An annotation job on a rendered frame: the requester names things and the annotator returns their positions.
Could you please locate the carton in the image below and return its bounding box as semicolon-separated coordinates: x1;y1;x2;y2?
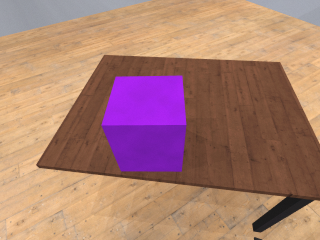
101;75;187;172

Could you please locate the table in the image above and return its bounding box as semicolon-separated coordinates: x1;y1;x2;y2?
36;55;320;233

